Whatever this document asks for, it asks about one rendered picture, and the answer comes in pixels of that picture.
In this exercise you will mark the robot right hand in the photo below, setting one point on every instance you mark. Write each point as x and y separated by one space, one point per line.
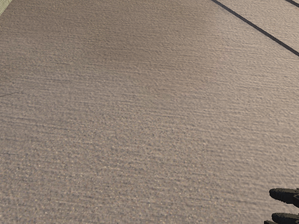
288 196

